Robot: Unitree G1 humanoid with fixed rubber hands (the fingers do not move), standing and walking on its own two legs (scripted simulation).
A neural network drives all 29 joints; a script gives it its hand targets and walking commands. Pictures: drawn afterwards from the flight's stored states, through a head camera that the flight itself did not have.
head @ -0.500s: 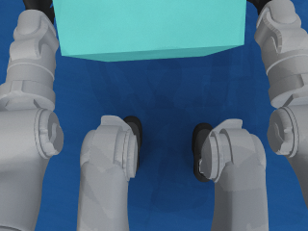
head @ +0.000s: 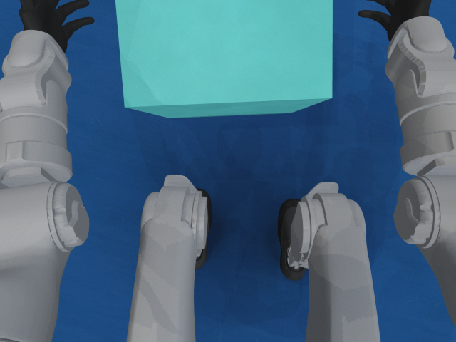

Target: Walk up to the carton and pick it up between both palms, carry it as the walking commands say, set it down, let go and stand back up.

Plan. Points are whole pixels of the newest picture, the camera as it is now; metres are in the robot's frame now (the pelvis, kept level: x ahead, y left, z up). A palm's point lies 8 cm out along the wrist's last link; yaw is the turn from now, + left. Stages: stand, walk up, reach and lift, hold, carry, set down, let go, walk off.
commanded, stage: set down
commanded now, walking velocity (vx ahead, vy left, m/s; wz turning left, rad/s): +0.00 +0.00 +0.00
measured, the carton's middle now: (226, 54) +0.54 +0.07 -0.27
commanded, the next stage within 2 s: let go in 0.98 s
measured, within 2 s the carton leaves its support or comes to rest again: neither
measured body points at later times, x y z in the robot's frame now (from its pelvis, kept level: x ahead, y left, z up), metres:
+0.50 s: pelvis +0.01 +0.00 +0.13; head +0.34 +0.03 +0.44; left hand +0.53 +0.31 +0.04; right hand +0.57 -0.18 +0.02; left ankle +0.11 +0.12 -0.38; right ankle +0.09 -0.13 -0.38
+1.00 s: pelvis +0.03 +0.01 +0.24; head +0.33 +0.03 +0.58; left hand +0.52 +0.31 +0.16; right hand +0.57 -0.18 +0.14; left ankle +0.11 +0.12 -0.38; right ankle +0.09 -0.13 -0.38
